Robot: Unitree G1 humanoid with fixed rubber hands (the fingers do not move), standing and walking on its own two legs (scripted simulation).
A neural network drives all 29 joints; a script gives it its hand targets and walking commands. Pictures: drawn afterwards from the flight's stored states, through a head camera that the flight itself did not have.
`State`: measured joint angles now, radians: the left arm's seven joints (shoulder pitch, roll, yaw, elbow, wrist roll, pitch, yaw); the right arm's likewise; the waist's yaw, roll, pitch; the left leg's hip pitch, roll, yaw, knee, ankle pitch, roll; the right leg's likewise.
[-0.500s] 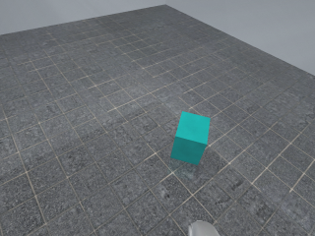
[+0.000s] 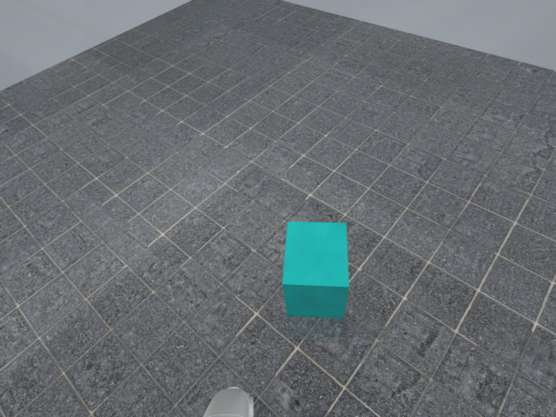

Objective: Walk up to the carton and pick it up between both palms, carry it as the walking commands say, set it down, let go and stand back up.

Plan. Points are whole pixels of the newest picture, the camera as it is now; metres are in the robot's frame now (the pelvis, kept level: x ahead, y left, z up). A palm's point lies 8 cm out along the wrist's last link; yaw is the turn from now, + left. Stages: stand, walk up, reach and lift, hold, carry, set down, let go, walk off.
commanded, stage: walk up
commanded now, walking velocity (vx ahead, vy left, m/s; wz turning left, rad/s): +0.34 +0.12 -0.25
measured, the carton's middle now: (315, 270) +0.67 -0.03 -0.65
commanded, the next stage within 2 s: none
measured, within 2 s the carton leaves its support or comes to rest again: neither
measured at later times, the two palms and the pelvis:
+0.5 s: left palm (128, 355) +0.24 +0.33 -0.16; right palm (425, 361) +0.23 -0.19 -0.12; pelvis +0.18 +0.08 -0.01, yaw -6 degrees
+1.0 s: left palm (163, 352) +0.24 +0.24 -0.11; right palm (493, 403) +0.18 -0.28 -0.15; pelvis +0.15 -0.01 +0.00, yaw -6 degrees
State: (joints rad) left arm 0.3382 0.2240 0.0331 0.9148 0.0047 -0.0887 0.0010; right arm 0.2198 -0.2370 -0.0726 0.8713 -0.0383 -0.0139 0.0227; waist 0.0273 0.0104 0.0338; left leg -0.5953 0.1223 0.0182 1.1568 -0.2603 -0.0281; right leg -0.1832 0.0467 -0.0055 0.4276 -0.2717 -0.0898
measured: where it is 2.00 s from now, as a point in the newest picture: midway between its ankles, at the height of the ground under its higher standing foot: outside the picture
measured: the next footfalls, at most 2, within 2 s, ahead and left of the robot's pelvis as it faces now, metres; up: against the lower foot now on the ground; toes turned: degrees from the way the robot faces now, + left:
left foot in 0.30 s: +0.32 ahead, +0.17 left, +0.00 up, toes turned +4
right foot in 0.86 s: +0.20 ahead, -0.14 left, +0.00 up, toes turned -7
